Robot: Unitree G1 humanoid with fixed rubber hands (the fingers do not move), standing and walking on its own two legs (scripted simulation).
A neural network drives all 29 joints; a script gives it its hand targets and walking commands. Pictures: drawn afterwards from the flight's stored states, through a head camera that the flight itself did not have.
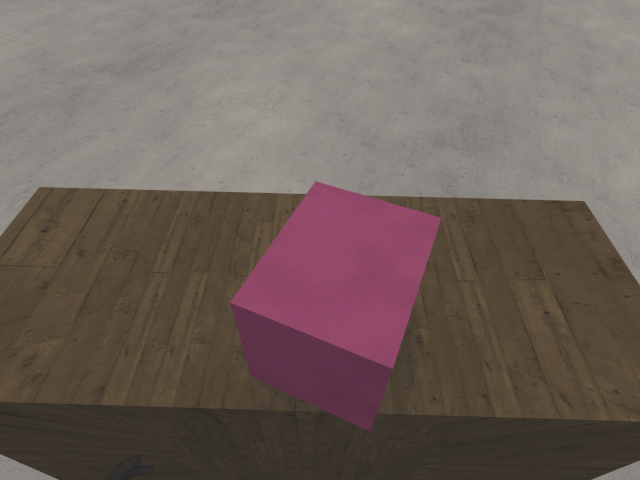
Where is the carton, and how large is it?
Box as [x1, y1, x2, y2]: [230, 181, 440, 430]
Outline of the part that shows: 315,181 230,303 251,376 370,430 401,342 440,218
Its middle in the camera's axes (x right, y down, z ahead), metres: +0.04 +0.10 +0.60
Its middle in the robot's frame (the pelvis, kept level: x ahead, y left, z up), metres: +0.40 -0.03 -0.04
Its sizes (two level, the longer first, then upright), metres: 0.256 0.206 0.221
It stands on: a pedestal, 0.61 m high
